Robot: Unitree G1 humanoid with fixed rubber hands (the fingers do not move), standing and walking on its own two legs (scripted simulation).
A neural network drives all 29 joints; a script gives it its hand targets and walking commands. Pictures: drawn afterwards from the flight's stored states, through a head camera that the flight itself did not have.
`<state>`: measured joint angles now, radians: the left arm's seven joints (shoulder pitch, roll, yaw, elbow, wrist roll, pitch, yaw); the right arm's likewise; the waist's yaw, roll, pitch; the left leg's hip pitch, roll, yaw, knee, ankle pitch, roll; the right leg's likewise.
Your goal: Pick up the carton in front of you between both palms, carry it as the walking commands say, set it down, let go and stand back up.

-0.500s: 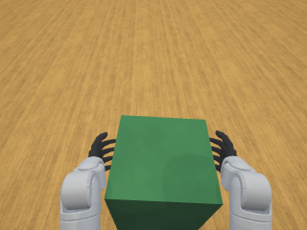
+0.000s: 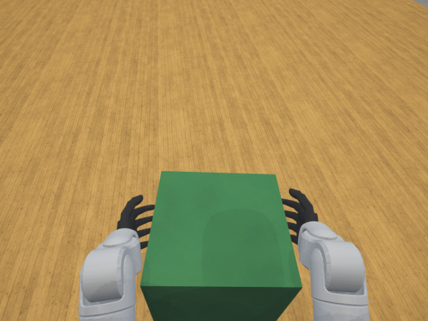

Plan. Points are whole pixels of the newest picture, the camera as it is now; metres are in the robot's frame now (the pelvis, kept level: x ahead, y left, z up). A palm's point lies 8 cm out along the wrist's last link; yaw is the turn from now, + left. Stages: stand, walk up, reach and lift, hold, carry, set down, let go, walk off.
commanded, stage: carry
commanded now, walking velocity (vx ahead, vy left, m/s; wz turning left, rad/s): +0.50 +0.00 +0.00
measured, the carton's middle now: (215, 256) +0.26 +0.01 -0.02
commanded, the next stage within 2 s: none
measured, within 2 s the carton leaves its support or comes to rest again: neither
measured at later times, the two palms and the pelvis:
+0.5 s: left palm (160, 107) +0.58 +0.13 +0.09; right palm (282, 106) +0.59 -0.17 +0.08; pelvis +0.31 -0.03 +0.01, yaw +3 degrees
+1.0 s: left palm (155, 79) +0.71 +0.16 +0.08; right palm (263, 76) +0.73 -0.14 +0.09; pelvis +0.45 +0.00 +0.01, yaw +2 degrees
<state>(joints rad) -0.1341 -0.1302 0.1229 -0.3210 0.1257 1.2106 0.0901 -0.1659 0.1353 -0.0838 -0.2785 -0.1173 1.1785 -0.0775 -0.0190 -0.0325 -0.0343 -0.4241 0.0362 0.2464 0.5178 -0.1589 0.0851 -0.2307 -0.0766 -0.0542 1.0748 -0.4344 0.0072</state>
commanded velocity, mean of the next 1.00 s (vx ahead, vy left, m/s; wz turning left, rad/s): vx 0.10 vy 0.00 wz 0.00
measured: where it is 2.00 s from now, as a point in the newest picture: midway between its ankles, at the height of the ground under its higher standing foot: (210, 291)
